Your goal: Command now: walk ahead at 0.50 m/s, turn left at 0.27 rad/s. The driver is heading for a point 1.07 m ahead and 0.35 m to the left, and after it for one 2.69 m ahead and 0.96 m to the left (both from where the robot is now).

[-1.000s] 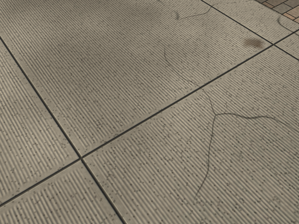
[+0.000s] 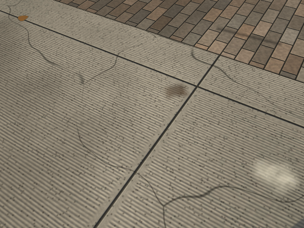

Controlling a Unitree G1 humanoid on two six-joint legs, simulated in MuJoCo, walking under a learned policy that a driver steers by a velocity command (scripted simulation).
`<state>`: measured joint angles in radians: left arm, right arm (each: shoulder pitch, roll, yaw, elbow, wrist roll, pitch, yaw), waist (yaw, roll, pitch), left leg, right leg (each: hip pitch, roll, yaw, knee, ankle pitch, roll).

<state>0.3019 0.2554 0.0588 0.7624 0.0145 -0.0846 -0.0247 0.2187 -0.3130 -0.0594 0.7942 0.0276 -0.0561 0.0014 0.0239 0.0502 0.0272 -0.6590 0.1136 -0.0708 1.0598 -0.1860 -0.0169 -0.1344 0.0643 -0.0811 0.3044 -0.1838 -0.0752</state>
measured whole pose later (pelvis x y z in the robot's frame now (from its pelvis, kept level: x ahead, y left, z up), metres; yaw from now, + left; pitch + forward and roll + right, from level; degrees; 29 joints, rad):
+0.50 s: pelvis +0.28 +0.07 +0.00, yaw +17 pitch +2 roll +0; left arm 0.16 0.30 0.05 0.72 0.01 -0.10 0.00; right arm 0.29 -0.29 -0.06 0.70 0.01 -0.05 0.02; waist -0.02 -0.02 0.05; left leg -0.27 -0.11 -0.05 0.41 -0.16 0.10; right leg -0.57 -0.09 0.08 1.09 -0.31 0.03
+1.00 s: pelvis +0.55 +0.10 +0.00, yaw +33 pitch +1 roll -1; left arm 0.27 0.26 0.05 0.80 0.01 -0.09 -0.01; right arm 0.21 -0.31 -0.07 0.65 0.01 -0.01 -0.01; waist 0.04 0.05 0.04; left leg -0.59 0.02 -0.08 1.03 -0.34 -0.03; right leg -0.21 0.02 -0.06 0.37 -0.19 -0.03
